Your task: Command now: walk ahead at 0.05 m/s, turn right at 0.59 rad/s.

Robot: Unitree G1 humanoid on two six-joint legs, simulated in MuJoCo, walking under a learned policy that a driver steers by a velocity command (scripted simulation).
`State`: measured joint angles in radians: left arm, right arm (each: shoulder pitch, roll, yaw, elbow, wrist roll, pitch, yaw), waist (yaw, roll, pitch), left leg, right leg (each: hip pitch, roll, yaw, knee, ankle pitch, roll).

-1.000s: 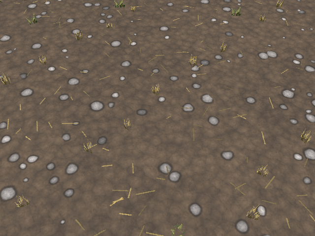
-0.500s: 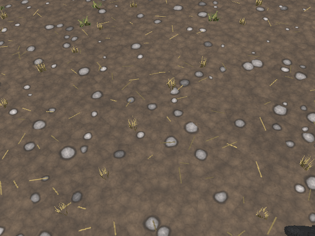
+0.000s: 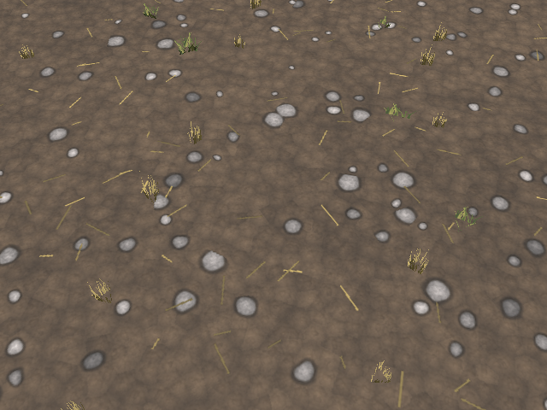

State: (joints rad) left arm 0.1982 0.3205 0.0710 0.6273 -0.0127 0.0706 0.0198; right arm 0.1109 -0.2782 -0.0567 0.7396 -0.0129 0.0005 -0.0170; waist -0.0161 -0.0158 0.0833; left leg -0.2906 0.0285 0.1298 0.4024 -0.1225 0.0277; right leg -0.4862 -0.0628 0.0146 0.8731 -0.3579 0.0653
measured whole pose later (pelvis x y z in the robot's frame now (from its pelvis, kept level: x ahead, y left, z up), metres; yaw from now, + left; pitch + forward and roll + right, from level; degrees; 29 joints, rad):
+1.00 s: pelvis +0.22 -0.10 -0.02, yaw -10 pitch +2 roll +0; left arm 0.03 0.27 0.04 0.59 -0.01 -0.09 -0.03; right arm 0.47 -0.29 -0.05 0.90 0.02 -0.04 0.00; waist -0.10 0.01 0.04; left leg 0.02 0.05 -0.04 0.50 -0.48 -0.02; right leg -0.49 -0.01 -0.02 0.55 -0.08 -0.03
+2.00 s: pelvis +0.57 -0.14 -0.01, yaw +23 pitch +2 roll +0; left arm 0.15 0.28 0.06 0.73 0.03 -0.02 0.02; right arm 0.16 -0.33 -0.08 0.60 0.01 0.05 -0.02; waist -0.01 0.04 0.02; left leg -0.45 -0.15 -0.20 0.76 -0.42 0.02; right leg -0.33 0.02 0.06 0.53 -0.22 0.01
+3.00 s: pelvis +0.57 -0.12 -0.01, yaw +33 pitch -1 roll +0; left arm 0.24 0.25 0.03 0.91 -0.01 -0.02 0.03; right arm 0.22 -0.25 -0.05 0.89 0.01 0.01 -0.03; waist 0.01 0.00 0.01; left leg -0.23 -0.03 -0.04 0.58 -0.38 0.03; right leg -0.21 -0.02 0.01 0.57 -0.38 0.00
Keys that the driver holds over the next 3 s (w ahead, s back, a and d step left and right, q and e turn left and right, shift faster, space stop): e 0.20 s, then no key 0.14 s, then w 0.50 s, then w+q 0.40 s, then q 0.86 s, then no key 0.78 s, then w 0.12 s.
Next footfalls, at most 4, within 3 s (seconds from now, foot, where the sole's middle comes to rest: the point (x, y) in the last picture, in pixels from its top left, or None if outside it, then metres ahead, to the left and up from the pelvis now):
0.10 right None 0.06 -0.13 -0.78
0.56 left None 0.09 0.09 -0.78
0.98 right None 0.34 -0.25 -0.78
1.48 left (292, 333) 0.62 -0.02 -0.78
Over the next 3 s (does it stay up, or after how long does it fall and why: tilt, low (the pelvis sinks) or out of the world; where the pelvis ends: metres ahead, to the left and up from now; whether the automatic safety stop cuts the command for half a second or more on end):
stays up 0.57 -0.12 -0.01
